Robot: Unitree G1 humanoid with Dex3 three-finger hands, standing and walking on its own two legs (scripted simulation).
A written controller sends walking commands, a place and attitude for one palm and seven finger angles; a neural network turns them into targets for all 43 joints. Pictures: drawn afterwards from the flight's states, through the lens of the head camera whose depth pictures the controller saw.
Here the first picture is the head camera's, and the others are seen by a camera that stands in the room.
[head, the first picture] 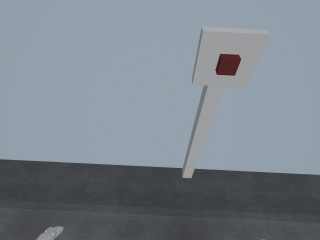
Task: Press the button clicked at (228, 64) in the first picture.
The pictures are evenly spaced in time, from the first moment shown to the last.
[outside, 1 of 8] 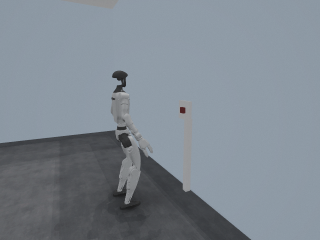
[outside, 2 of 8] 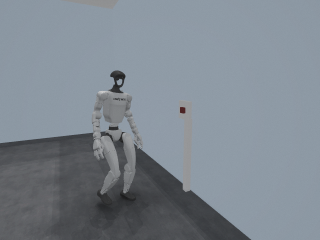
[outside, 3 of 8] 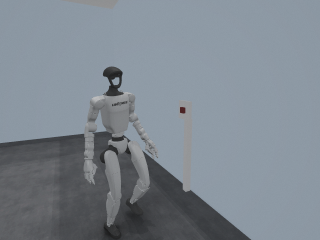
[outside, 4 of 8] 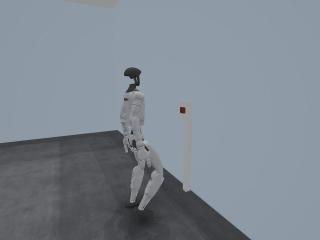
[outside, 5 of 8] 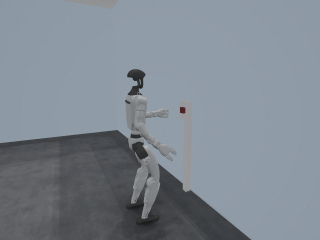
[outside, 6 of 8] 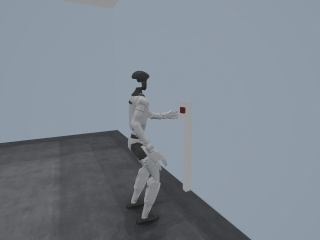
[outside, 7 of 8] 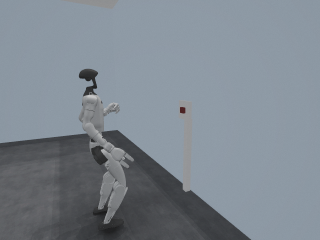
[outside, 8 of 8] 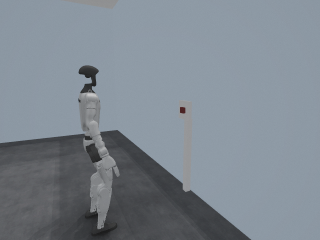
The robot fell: no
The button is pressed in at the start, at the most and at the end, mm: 0 13 0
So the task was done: yes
